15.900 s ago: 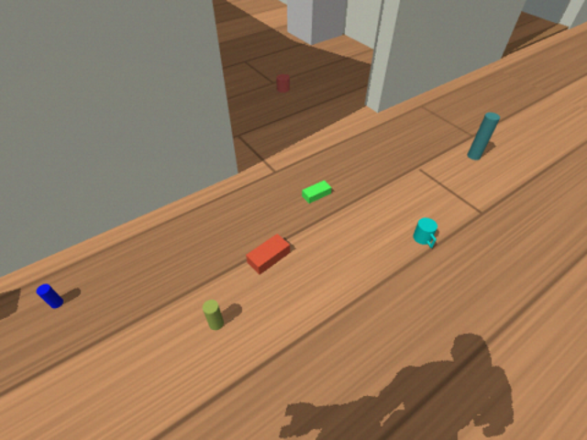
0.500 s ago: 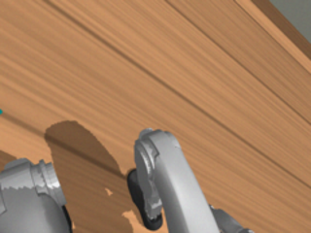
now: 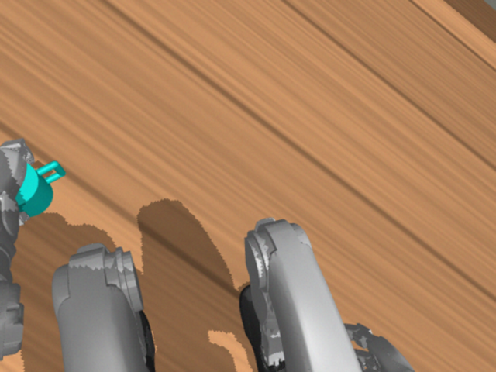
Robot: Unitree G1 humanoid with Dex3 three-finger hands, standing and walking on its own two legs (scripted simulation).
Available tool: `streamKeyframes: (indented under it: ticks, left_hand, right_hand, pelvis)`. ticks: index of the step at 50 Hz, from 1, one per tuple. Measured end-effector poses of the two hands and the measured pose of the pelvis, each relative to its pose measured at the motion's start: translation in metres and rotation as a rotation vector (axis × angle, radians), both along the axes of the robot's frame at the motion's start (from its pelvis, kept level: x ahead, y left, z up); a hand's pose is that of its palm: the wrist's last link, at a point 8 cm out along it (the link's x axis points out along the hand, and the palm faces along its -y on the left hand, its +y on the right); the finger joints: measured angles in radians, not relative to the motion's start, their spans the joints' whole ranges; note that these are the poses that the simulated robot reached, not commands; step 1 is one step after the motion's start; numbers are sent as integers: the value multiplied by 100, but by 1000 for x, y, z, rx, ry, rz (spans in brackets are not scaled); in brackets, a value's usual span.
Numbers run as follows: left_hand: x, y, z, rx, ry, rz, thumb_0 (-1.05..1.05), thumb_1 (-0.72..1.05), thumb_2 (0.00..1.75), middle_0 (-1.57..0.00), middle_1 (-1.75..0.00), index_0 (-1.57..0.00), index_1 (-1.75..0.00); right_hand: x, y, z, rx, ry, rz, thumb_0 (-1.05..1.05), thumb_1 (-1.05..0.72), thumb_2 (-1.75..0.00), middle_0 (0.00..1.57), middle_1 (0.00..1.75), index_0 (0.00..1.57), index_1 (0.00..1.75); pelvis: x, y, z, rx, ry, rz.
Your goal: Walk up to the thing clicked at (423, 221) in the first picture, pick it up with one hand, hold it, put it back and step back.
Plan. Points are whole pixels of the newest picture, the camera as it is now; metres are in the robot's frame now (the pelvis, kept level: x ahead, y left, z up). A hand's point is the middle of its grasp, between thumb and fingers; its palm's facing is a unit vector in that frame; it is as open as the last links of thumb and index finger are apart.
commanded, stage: settle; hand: left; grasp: from above
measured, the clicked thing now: (28, 184) +0.44 +0.32 -0.21
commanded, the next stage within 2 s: lift in 0.26 s
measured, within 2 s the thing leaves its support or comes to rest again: neither
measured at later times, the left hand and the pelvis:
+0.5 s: hand out of the picture +0.41 +0.33 -0.11, palm faces -0.41 -0.11 -0.91, open 10.8 cm; pelvis -0.01 +0.00 +0.03, yaw +3 degrees
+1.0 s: hand out of the picture +0.35 +0.33 +0.03, palm faces -0.40 -0.14 -0.91, open 10.8 cm; pelvis -0.01 +0.00 +0.13, yaw +7 degrees
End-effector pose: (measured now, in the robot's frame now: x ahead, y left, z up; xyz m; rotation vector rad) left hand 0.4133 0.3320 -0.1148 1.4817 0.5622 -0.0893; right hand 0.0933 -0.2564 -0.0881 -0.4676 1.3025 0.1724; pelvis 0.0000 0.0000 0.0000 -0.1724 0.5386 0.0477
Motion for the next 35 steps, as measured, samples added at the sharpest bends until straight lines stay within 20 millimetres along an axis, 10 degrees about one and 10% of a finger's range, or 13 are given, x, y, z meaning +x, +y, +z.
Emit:
streamKeyframes:
  ticks: [35]
  left_hand:
    - [-20,0,106,-31,56,-34,0,-17,80,-64,-81,-51,-91]
  right_hand:
    - [-14,-2,39,-49,9,-173,0,-92,-90,20,30,20,29]
  pelvis:
    - [-11,-4,59,46,37,55]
